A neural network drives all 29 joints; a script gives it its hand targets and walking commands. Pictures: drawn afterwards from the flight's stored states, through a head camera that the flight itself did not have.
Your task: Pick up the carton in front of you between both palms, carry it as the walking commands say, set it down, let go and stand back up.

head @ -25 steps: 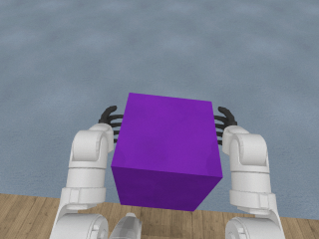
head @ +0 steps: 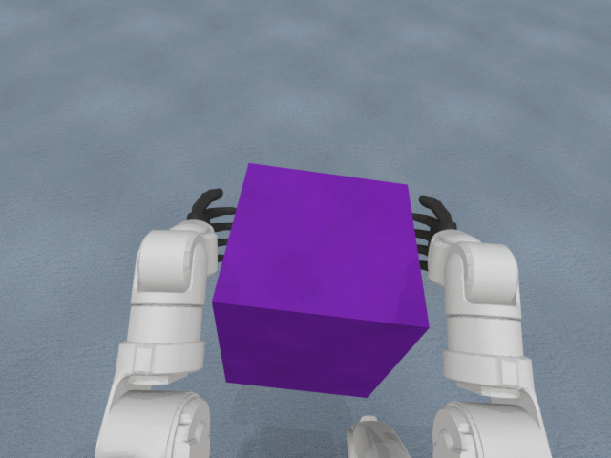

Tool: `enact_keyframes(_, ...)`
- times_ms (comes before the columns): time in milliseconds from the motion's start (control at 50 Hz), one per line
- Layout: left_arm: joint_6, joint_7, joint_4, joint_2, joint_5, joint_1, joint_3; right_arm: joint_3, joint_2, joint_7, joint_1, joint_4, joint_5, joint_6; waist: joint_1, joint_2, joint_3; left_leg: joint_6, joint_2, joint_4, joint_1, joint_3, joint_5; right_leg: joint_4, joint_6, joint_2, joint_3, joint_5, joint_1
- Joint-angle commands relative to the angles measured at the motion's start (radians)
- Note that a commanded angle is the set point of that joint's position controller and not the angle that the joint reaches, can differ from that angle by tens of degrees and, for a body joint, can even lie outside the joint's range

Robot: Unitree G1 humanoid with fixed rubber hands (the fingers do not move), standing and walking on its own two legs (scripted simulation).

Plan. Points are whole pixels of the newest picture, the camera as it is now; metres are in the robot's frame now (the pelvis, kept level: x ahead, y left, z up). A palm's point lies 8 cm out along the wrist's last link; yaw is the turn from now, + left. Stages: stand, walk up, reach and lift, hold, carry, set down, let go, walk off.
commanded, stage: carry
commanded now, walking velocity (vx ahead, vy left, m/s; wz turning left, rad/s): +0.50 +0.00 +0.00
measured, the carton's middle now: (312, 288) +0.34 -0.01 +0.02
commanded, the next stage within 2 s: none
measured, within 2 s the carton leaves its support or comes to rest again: neither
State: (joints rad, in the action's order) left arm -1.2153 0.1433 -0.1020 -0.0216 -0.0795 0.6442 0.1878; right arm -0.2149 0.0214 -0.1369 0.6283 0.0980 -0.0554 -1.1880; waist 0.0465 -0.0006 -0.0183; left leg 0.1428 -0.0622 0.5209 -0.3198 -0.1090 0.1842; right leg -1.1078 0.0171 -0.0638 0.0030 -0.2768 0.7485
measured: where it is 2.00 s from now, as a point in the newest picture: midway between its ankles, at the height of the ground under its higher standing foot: (293, 204)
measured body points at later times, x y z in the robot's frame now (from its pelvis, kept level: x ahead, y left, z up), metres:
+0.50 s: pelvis +0.30 -0.04 -0.01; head +0.34 -0.04 +0.44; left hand +0.65 +0.14 +0.07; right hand +0.67 -0.16 +0.07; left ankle +0.31 +0.11 -0.67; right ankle +0.32 -0.08 -0.75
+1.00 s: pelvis +0.60 +0.03 +0.00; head +0.59 +0.04 +0.45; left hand +0.88 +0.18 +0.07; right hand +0.88 -0.13 +0.08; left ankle +0.59 +0.10 -0.75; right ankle +0.62 -0.12 -0.69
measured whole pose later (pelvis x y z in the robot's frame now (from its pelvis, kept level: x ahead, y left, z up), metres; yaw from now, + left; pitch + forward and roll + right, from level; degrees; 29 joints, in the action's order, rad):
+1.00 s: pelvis +0.60 +0.03 +0.00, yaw -1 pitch +4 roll -1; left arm -1.20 0.11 0.26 -0.13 -0.13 0.17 0.11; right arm -0.11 0.14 -0.11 0.18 -0.26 -0.12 -1.20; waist 0.01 -0.01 -0.12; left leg 0.06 0.02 0.31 -0.21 -0.20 0.18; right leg -0.91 -0.02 -0.10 0.07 -0.27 0.56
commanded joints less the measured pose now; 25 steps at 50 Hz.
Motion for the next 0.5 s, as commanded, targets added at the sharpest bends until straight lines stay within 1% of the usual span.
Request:
enact_keyframes(0, 0.057, -0.199, 0.15, -1.101, 0.41, 0.71, -0.632, 0.666, 1.126, 0.278, 0.755, -0.154, 0.495, 0.017, 0.015, 0.104, -0.462, 0.043, 0.263, -0.067, 0.509, 0.278, -0.641, 0.041, 0.001, 0.007, 0.039, 0.087, 0.163)
enact_keyframes(60, 0.05, -0.198, 0.137, -1.074, 0.397, 0.678, -0.639, 0.665, 1.094, 0.278, 0.707, -0.136, 0.475, 0.013, 0.034, 0.1, -0.42, 0.033, 0.228, -0.057, 0.528, 0.236, -0.713, 0.198, 0.013, 0.031, 0.071, 0.18, 0.15)
enact_keyframes(120, 0.045, -0.21, 0.082, -1.057, 0.376, 0.631, -0.631, 0.657, 1.078, 0.287, 0.647, -0.075, 0.449, 0.013, 0.051, 0.102, -0.382, 0.013, 0.185, -0.035, 0.542, 0.182, -0.774, 0.434, 0.028, 0.088, 0.136, 0.294, 0.056)
enact_keyframes(140, 0.045, -0.216, 0.063, -1.054, 0.37, 0.62, -0.626, 0.655, 1.081, 0.29, 0.637, -0.054, 0.445, 0.017, 0.05, 0.108, -0.368, 0.002, 0.179, -0.033, 0.526, 0.165, -0.782, 0.513, 0.038, 0.104, 0.157, 0.331, -0.006)
enact_keyframes(160, 0.046, -0.221, 0.052, -1.055, 0.368, 0.622, -0.623, 0.658, 1.085, 0.293, 0.647, -0.045, 0.446, 0.022, 0.041, 0.119, -0.36, -0.01, 0.177, -0.022, 0.483, 0.143, -0.813, 0.581, 0.054, 0.12, 0.171, 0.367, -0.107)
enact_keyframes(180, 0.048, -0.226, 0.04, -1.052, 0.368, 0.624, -0.617, 0.659, 1.089, 0.295, 0.655, -0.035, 0.446, 0.026, 0.018, 0.141, -0.363, -0.026, 0.186, 0.015, 0.437, 0.128, -0.875, 0.618, 0.07, 0.138, 0.183, 0.376, -0.225)
enact_keyframes(200, 0.051, -0.23, 0.024, -1.047, 0.367, 0.616, -0.608, 0.658, 1.094, 0.296, 0.662, -0.021, 0.447, 0.029, -0.023, 0.151, -0.393, -0.054, 0.188, 0.108, 0.394, 0.098, -0.906, 0.66, 0.081, 0.146, 0.195, 0.39, -0.381)
enact_keyframes(220, 0.055, -0.236, 0.014, -1.046, 0.363, 0.613, -0.596, 0.658, 1.098, 0.298, 0.659, -0.005, 0.449, 0.034, -0.069, 0.129, -0.447, -0.085, 0.171, 0.255, 0.297, 0.052, -0.799, 0.714, 0.088, 0.113, 0.172, 0.459, -0.599)
enact_keyframes(240, 0.059, -0.244, -0.003, -1.043, 0.359, 0.583, -0.575, 0.656, 1.098, 0.3, 0.673, 0.005, 0.45, 0.038, -0.095, 0.034, -0.519, -0.099, 0.143, 0.439, 0.104, 0.052, -0.38, 0.656, 0.101, -0.057, -0.01, 0.588, -0.844)
enact_keyframes(260, 0.065, -0.246, -0.022, -1.022, 0.347, 0.611, -0.563, 0.66, 1.141, 0.302, 0.683, 0.022, 0.446, 0.036, -0.076, -0.223, -0.624, -0.146, 0.027, 0.724, -0.226, 0.085, 0.371, 0.526, 0.265, -0.351, -0.394, 0.815, -1.162)
enact_keyframes(280, 0.07, -0.249, -0.057, -1.041, 0.366, 0.553, -0.556, 0.644, 1.135, 0.296, 0.675, 0.022, 0.449, 0.035, -0.109, -0.233, -0.682, -0.132, 0.0, 0.898, -0.375, 0.144, 0.404, 0.632, 0.344, -0.357, -0.581, 0.446, -1.195)
enact_keyframes(300, 0.08, -0.256, -0.009, -1.076, 0.39, 0.591, -0.571, 0.66, 1.145, 0.29, 0.715, -0.016, 0.454, 0.041, -0.104, -0.176, -0.603, -0.109, 0.046, 0.896, -0.436, 0.155, 0.326, 0.69, 0.303, -0.288, -0.527, 0.276, -1.099)
enact_keyframes(320, 0.085, -0.26, 0.058, -1.109, 0.421, 0.667, -0.594, 0.661, 1.157, 0.281, 0.742, -0.049, 0.456, 0.047, -0.098, -0.087, -0.553, -0.1, 0.073, 0.855, -0.434, 0.154, 0.259, 0.716, 0.252, -0.253, -0.44, 0.248, -1.003)
enact_keyframes(340, 0.087, -0.262, 0.113, -1.139, 0.454, 0.736, -0.625, 0.662, 1.164, 0.27, 0.756, -0.079, 0.455, 0.051, -0.086, -0.053, -0.513, -0.106, 0.091, 0.815, -0.42, 0.152, 0.22, 0.734, 0.236, -0.239, -0.377, 0.293, -0.92)
enact_keyframes(360, 0.088, -0.261, 0.154, -1.16, 0.483, 0.777, -0.648, 0.661, 1.162, 0.258, 0.748, -0.103, 0.448, 0.053, -0.078, -0.033, -0.504, -0.11, 0.107, 0.776, -0.381, 0.15, 0.199, 0.752, 0.222, -0.221, -0.333, 0.251, -0.855)
enact_keyframes(380, 0.088, -0.26, 0.183, -1.167, 0.502, 0.791, -0.663, 0.661, 1.158, 0.248, 0.728, -0.117, 0.441, 0.053, -0.072, -0.034, -0.502, -0.114, 0.115, 0.739, -0.36, 0.141, 0.19, 0.767, 0.208, -0.205, -0.301, 0.222, -0.822)
enact_keyframes(400, 0.088, -0.26, 0.205, -1.167, 0.514, 0.791, -0.674, 0.662, 1.152, 0.238, 0.701, -0.127, 0.432, 0.053, -0.066, -0.046, -0.504, -0.119, 0.12, 0.705, -0.357, 0.128, 0.179, 0.774, 0.204, -0.197, -0.274, 0.238, -0.814)
enact_keyframes(440, 0.082, -0.263, 0.219, -1.159, 0.52, 0.754, -0.682, 0.663, 1.134, 0.222, 0.642, -0.137, 0.407, 0.053, -0.063, -0.065, -0.505, -0.133, 0.134, 0.626, -0.383, 0.108, 0.159, 0.779, 0.208, -0.196, -0.226, 0.316, -0.826)
enact_keyframes(480, 0.073, -0.271, 0.218, -1.146, 0.514, 0.698, -0.682, 0.671, 1.121, 0.214, 0.594, -0.147, 0.384, 0.049, -0.07, -0.079, -0.492, -0.15, 0.143, 0.534, -0.416, 0.081, 0.122, 0.786, 0.203, -0.192, -0.182, 0.417, -0.859)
